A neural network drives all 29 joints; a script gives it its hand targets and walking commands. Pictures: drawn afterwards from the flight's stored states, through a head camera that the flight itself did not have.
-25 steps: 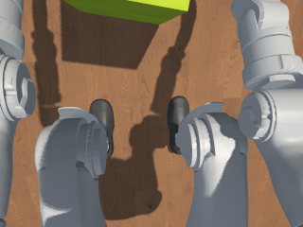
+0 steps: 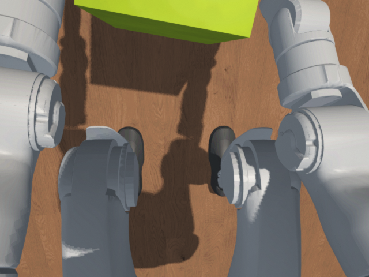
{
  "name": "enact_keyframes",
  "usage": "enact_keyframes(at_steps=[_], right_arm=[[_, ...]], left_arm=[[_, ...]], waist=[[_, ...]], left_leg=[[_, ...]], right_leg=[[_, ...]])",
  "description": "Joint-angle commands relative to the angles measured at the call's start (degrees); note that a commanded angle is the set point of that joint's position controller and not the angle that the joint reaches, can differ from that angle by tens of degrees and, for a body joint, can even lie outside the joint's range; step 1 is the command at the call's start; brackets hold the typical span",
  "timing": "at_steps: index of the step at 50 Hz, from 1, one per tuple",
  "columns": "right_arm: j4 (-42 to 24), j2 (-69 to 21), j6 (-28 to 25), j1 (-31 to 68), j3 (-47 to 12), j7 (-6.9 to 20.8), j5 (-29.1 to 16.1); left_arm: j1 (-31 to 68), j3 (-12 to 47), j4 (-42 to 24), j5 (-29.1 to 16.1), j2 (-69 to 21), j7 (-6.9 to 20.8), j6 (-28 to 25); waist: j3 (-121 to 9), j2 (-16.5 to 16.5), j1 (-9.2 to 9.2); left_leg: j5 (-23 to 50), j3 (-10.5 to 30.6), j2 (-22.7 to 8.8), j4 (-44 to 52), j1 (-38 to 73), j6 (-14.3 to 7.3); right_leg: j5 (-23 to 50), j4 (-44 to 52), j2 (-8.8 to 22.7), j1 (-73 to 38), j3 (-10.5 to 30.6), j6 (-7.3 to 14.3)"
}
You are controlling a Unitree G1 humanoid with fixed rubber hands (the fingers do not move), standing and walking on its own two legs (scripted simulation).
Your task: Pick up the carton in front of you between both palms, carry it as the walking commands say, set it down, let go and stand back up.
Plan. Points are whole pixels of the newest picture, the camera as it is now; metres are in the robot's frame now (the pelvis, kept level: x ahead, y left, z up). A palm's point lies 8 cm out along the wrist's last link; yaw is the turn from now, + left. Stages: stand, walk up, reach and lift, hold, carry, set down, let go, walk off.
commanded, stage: reach and lift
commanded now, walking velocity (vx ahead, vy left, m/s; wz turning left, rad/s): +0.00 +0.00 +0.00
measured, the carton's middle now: out of the picture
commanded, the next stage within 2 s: none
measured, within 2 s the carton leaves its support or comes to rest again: leaves its support in 0.16 s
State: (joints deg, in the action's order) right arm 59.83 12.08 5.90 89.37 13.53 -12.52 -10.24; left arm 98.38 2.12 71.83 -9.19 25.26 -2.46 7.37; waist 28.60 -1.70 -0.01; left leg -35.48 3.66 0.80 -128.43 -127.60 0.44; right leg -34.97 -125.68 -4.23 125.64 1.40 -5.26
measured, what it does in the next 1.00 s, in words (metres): rises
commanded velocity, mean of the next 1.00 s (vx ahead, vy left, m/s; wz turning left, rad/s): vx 0.00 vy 0.00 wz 0.00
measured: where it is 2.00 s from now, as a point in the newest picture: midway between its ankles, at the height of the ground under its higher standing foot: (177, 173)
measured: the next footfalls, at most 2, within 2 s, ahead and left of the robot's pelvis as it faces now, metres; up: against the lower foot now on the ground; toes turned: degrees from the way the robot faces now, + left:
none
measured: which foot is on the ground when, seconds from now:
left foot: down 0.00-1.00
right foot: down 0.00-1.00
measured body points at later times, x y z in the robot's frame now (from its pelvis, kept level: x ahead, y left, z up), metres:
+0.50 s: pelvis +0.00 -0.01 +0.05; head +0.33 +0.05 +0.35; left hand +0.56 +0.20 -0.06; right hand +0.55 -0.10 -0.06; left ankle +0.10 +0.12 -0.34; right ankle +0.11 -0.14 -0.34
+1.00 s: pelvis -0.01 -0.01 +0.15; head +0.25 +0.03 +0.52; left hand +0.50 +0.19 +0.10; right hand +0.52 -0.11 +0.11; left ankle +0.10 +0.12 -0.34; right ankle +0.11 -0.14 -0.34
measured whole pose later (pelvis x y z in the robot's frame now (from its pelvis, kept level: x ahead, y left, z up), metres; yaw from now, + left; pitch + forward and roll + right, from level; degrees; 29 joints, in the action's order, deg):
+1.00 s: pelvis -0.01 -0.01 +0.15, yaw +4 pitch +42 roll -1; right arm 35.6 -3.6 24.7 62.0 32.5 -5.4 12.8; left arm 65.8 -22.1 43.0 13.9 5.7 0.5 29.0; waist -8.6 -2.5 0.5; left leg -26.0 5.7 4.9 -95.0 -110.8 3.4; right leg -27.1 -94.7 -6.1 109.6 4.8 -4.3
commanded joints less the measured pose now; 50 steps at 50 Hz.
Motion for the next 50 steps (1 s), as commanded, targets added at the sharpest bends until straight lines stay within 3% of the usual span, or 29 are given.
enact_keyframes(at_steps=[1,5,10,13,15,18,22,26,30,35,41,44,47,50], right_arm=[[-9.7,-50.3,4.8,29.9,-8.7,17.8,5.1],[-15.9,-54.5,5.1,33.8,-11.8,18.6,2.1],[-20.2,-59.4,8.2,38.4,-16.1,17.2,-2.2],[-18.6,-63.1,11.6,36.1,-14.9,17.5,-0.7],[-16.7,-64.7,13.7,31.2,-12.8,18.3,2.5],[-16.5,-67.6,15.6,25.9,-10.2,19.5,8.0],[-20.8,-68.7,16.1,25.0,-8.1,20.7,10.9],[-17.8,-68.7,16.3,20.5,-4.9,22.2,14.4],[-12.3,-69.1,16.7,13.7,-2.8,22.6,17.9],[-14.6,-71.9,16.9,14.5,-6.8,22.4,15.8],[-21.9,-75.1,18.8,19.6,-15.1,22.1,10.7],[-19.4,-75.8,20.8,16.6,-15.2,22.6,11.3],[-14.9,-76.3,22.0,10.1,-11.7,23.7,14.3],[-13.8,-76.6,21.4,5.4,-8.8,24.6,16.4]], left_arm=[[21.7,3.8,-14.3,2.6,-51.8,17.4,3.0],[25.2,5.9,-20.6,-0.4,-55.9,17.6,3.4],[31.5,8.5,-30.8,-2.7,-58.2,16.3,6.1],[31.1,7.8,-35.0,-1.5,-61.7,16.2,8.7],[29.5,7.5,-36.2,-0.4,-65.4,16.5,10.5],[24.7,6.4,-34.2,2.0,-72.6,16.5,13.2],[13.1,1.8,-28.3,6.3,-78.7,16.8,15.4],[3.1,-6.5,-19.5,12.9,-78.3,17.3,15.0],[3.6,-9.1,-19.7,16.8,-75.2,16.5,14.0],[8.7,-5.4,-26.0,15.0,-75.4,15.6,13.5],[12.9,2.3,-35.2,10.4,-79.6,15.9,15.7],[10.0,2.6,-33.4,10.4,-81.7,16.9,18.2],[4.9,0.1,-29.3,12.6,-83.9,18.0,19.7],[0.9,-1.7,-27.9,14.1,-85.5,18.4,19.3]], waist=[[-66.0,2.6,-0.98],[-74.4,4.2,-2.38],[-97.5,3.6,-2.94],[-104.2,4.7,-2.37],[-106.4,6.1,-0.65],[-106.5,8.4,1.85],[-100.2,10.1,1.42],[-86.1,6.8,-0.01],[-83.9,3.3,0.66],[-92.1,2.0,-0.23],[-110.2,3.8,-1.35],[-107.2,4.1,-1.06],[-99.0,4.2,-0.06],[-93.3,4.7,0.94]], left_leg=[[20.1,-6.1,4.1,9.8,26.3,-0.8],[24.9,-6.7,3.8,10.0,31.3,-0.8],[30.6,-7.5,4.5,11.5,46.1,-1.0],[29.9,-8.5,5.1,13.6,52.1,-0.6],[29.3,-8.8,5.5,15.4,54.1,-0.2],[29.1,-8.7,6.1,18.7,53.9,1.0],[30.0,-8.5,7.0,23.7,50.3,1.8],[24.9,-8.3,7.6,28.9,40.4,1.0],[20.9,-8.0,7.9,33.8,39.9,0.1],[19.2,-8.4,8.2,37.4,44.4,-0.1],[19.4,-9.1,8.4,40.5,56.4,0.6],[15.3,-9.4,8.2,43.7,57.8,0.9],[11.6,-9.3,7.8,47.5,57.4,1.0],[13.3,-8.6,7.7,50.8,58.8,1.1]], right_leg=[[19.9,5.8,-4.8,-29.1,-7.3,2.8],[24.2,4.9,-4.9,-31.7,-7.5,3.6],[27.2,6.7,-4.5,-38.2,-9.1,3.4],[24.3,9.8,-5.1,-37.4,-10.0,3.3],[22.9,12.0,-5.5,-35.3,-10.3,3.6],[21.9,15.6,-5.8,-31.8,-10.6,3.8],[22.7,20.6,-5.7,-29.1,-9.9,3.4],[20.9,24.9,-5.6,-28.9,-8.7,3.1],[18.1,29.6,-6.1,-30.7,-8.5,2.4],[16.8,33.6,-6.3,-36.9,-8.2,2.1],[16.3,37.1,-6.3,-46.6,-7.7,2.1],[12.4,40.7,-6.3,-48.4,-7.7,2.5],[9.3,44.9,-6.2,-48.6,-7.6,2.9],[11.2,48.2,-6.2,-49.4,-7.3,3.2]])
